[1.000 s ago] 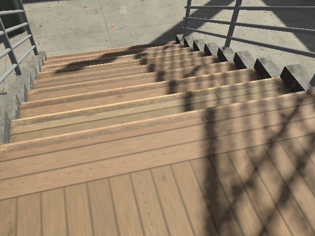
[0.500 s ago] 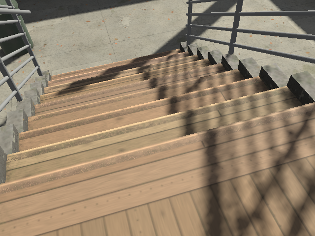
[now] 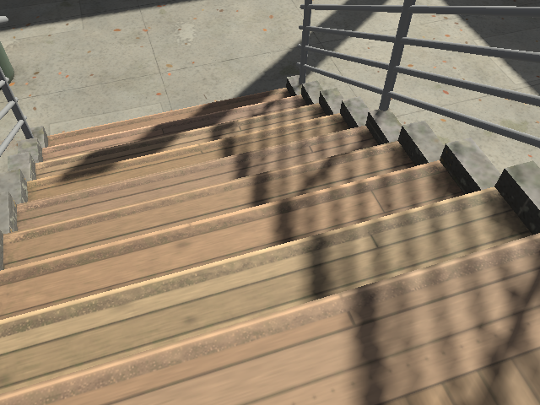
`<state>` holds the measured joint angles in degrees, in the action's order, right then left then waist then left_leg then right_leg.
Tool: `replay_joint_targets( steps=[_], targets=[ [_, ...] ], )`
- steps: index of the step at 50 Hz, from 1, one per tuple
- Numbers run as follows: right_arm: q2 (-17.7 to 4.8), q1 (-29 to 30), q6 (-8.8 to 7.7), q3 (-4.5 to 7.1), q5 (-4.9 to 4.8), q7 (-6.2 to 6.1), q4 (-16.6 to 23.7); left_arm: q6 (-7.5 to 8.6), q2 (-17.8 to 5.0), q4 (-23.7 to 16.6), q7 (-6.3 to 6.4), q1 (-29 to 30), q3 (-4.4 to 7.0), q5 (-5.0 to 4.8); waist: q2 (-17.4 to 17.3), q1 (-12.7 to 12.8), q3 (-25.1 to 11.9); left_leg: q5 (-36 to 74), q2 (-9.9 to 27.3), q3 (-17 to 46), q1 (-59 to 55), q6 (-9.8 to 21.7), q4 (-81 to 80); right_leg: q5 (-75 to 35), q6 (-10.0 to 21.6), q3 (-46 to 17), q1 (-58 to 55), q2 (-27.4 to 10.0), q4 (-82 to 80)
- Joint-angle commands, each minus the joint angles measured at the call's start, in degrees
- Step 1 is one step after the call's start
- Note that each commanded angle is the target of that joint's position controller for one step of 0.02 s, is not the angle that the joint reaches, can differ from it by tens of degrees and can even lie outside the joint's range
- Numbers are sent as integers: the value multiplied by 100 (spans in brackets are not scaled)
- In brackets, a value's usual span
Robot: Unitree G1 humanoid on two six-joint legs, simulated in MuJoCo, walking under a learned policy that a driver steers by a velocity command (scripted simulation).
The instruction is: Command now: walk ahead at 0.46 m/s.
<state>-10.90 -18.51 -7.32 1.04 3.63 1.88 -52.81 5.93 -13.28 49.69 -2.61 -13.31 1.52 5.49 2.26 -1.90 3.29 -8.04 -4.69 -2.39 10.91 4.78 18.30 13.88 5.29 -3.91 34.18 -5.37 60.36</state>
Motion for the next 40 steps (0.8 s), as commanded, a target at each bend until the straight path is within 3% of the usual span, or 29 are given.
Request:
replay_joint_targets(
  steps=[1, 4, 7, 9, 11, 12, 13, 14, 15, 16, 17, 18, 19, 21, 22, 23, 24, 25, 26, 27, 28, 30, 33, 40],
  targets=[
    [-699, 390, -202, 133, 84, 10, 550, -69, -316, -426, -1, 207, -29, 9, -379, 135, -137, 524, 1684, 1285, 21, 1213, -1267, -949, -234, 32, 511, -341, -834],
    [-884, 201, -179, 207, 15, 168, 484, -113, -97, -666, -91, 670, -130, -132, -490, 136, -302, 2886, 1216, 341, 759, 1051, -793, -2018, -465, 514, -734, 44, -1916],
    [-1128, -55, -134, 346, -18, 204, 367, -91, -396, -694, -110, 903, -68, -230, -515, 150, -224, 3197, 1414, 458, 312, 853, -400, -2558, -508, 363, -839, 208, -2625],
    [-1091, -43, -63, 370, -50, 173, 311, -57, -574, -656, -47, 1013, -7, -245, -477, 196, -268, 3223, 1578, 619, -478, 630, -67, -2400, -376, 183, -621, 211, -3016],
    [-1021, -25, -31, 357, -188, 145, 252, 29, -795, -518, 10, 822, 83, -334, -360, 378, -507, 3603, 1332, 534, -750, 262, 513, -3000, -28, 342, -1336, 300, -3596],
    [-905, -251, -4, 330, -261, 174, 276, 103, -1144, -414, 57, 549, 190, -448, -97, 363, -1094, 3524, 914, 424, -644, -46, 926, -4488, 369, 390, -2476, 227, -3577],
    [-227, -1418, 22, 121, -202, 132, 182, 100, -1407, -528, 51, 501, 183, -521, 772, -104, -2620, 1558, 514, 308, 285, -483, 1771, -6316, 1719, -789, -4802, -1101, -3113],
    [-278, -1306, 58, 81, -171, 134, 220, 39, -1001, -589, 24, 214, 63, -523, 954, 173, -3202, -1841, 186, 265, 1140, -813, 2978, -6128, 2204, -2043, -5646, -1923, -3394],
    [-716, -628, 184, 247, -130, 117, 430, 8, -974, -322, 70, -374, 108, -481, 726, 492, -2810, -3446, 231, 427, 1522, -861, 3741, -4715, 1772, -2130, -5203, -1793, -3814],
    [-766, -311, 288, 278, -115, 92, 523, 23, -1143, -359, 133, 52, 186, -582, 540, 285, -1954, -3472, 589, 588, 1614, -870, 4021, -3196, 1175, -1772, -4136, -1528, -4129],
    [-773, -393, 344, 267, -78, 41, 430, 5, -802, -525, 144, 813, 100, -729, 391, -10, -1306, -3356, 886, 667, 1339, -1010, 3749, -2502, 760, -1317, -3066, -1199, -4370],
    [-598, -561, 356, 207, -54, 31, 313, 4, -596, -670, 122, 1288, 24, -776, 374, -252, -971, -3237, 995, 604, 938, -1187, 3291, -2184, 547, -968, -2280, -972, -4463],
    [-532, -697, 357, 182, -78, 64, 217, 9, -618, -718, 82, 1488, 40, -743, 261, -368, -909, -2871, 1011, 413, 435, -1298, 2936, -2081, 397, -622, -1788, -720, -4441],
    [-603, -921, 354, 222, -280, 250, 52, -7, -1003, -708, -49, 1820, 175, -651, -68, -612, -868, -1316, 774, -136, -268, -1290, 1742, -986, 135, -78, -1249, -200, -4224],
    [-671, -786, 308, 230, -306, 340, 51, -61, -1076, -637, -135, 1698, 220, -590, 6, -453, -771, -557, 643, -233, -228, -1186, 1470, -195, 52, -113, -1193, -74, -4108],
    [-822, -676, 250, 256, -276, 372, 137, -102, -952, -533, -213, 1489, 200, -575, 49, -358, -732, -375, 719, -137, -138, -995, 1423, 457, -27, -363, -1160, -209, -4100],
    [-926, -445, 194, 266, -288, 368, 297, -128, -745, -450, -241, 1346, 139, -614, 3, -261, -631, -633, 876, 13, 158, -709, 1150, 1194, -96, -597, -1208, -330, -4126],
    [-1001, -69, 143, 235, -360, 357, 509, -109, -723, -435, -207, 1140, 138, -601, -86, -2, -455, -1260, 1076, 295, 750, -247, 790, 1373, -146, -552, -1476, -250, -4085],
    [-1180, 232, 138, 273, -364, 331, 512, -61, -960, -583, -87, 1229, 240, -595, -335, 199, -333, -2125, 1186, 605, 1434, 94, 491, 921, -231, -71, -1967, 11, -3858],
    [-1206, 553, 144, 287, -388, 301, 574, -12, -962, -603, -10, 1332, 243, -553, -372, 288, -434, -2206, 1203, 643, 1551, 117, 295, 522, -225, -11, -2330, 67, -3766],
    [-1092, 829, 147, 267, -390, 268, 676, 24, -907, -619, 26, 1393, 219, -547, -294, 325, -559, -1785, 1172, 572, 1411, -6, 319, 158, -181, 2, -2508, 92, -3740],
    [-984, 757, 157, 227, -382, 242, 652, 35, -885, -556, 22, 1340, 224, -620, -256, 243, -762, -944, 1075, 439, 859, -210, 493, -642, -153, 102, -2512, 176, -3681],
    [-1206, 387, 162, 312, -390, 229, 519, 6, -922, -519, -50, 1247, 264, -619, -312, 112, -904, -27, 1015, 272, 563, -285, 704, -1969, -112, 246, -2595, 234, -3385],
    [-1246, 515, 196, 354, -408, 250, 516, -54, -983, -418, -23, 1209, 322, -610, -361, 115, -788, 114, 995, 220, 488, -279, 730, -1922, -215, 340, -2457, 294, -3237]
  ],
)
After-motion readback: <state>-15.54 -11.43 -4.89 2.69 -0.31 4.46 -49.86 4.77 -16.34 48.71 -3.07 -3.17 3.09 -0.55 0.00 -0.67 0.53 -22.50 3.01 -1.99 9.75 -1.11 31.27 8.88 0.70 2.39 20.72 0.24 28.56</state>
